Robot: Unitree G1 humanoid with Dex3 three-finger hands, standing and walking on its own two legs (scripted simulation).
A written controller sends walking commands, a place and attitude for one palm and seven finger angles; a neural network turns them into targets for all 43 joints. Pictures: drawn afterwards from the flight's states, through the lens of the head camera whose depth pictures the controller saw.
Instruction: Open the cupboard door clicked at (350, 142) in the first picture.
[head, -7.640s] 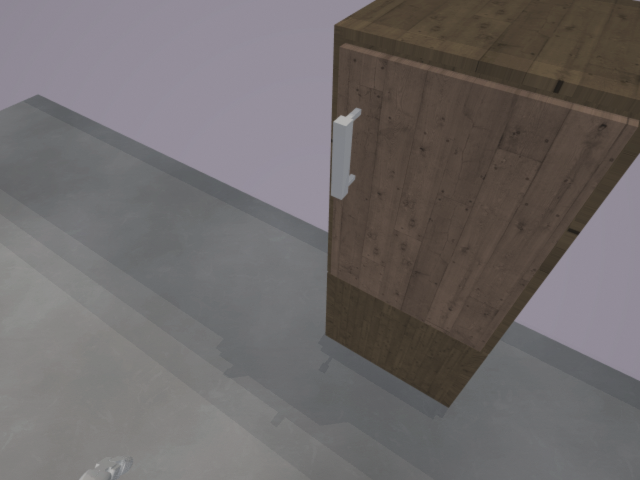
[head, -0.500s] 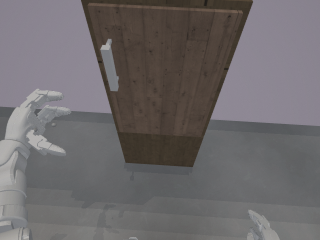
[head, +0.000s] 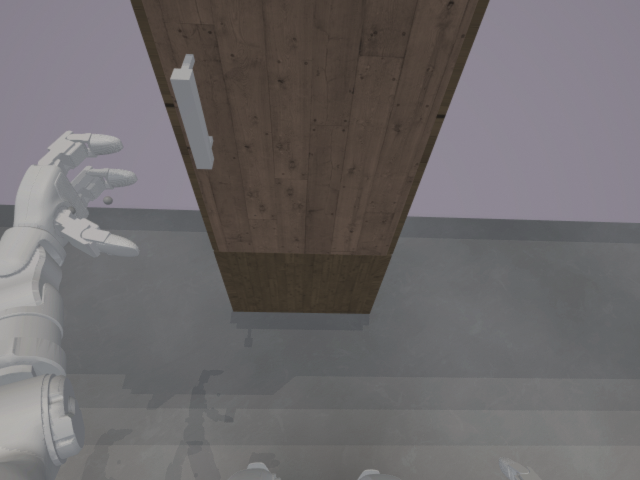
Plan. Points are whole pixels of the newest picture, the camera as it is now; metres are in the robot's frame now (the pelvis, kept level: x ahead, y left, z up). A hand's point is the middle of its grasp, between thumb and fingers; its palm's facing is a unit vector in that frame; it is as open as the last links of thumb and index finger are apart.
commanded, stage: move the hooked fingers beside the handle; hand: left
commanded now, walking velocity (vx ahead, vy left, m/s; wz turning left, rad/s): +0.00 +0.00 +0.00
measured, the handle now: (197, 114) +0.60 +0.18 +0.09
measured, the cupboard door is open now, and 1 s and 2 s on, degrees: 0 0 0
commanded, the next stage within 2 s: slide the fingers in behind the handle in 1.72 s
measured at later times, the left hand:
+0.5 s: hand (140, 148) +0.51 +0.24 +0.10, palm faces -0.03 -1.00 -0.01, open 14.0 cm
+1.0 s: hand (146, 139) +0.54 +0.24 +0.09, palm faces +0.00 -1.00 +0.00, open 14.0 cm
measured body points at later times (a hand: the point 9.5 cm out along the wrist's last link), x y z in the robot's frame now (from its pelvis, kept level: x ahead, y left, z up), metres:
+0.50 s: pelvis +0.01 +0.02 -0.01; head +0.12 +0.04 +0.42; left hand +0.51 +0.29 +0.10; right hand -0.01 -0.26 -0.11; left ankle +0.02 +0.09 -0.71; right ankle +0.00 -0.10 -0.71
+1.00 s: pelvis +0.02 +0.01 -0.01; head +0.15 +0.03 +0.42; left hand +0.54 +0.30 +0.09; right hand -0.03 -0.25 -0.11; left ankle +0.02 +0.09 -0.71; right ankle +0.00 -0.10 -0.71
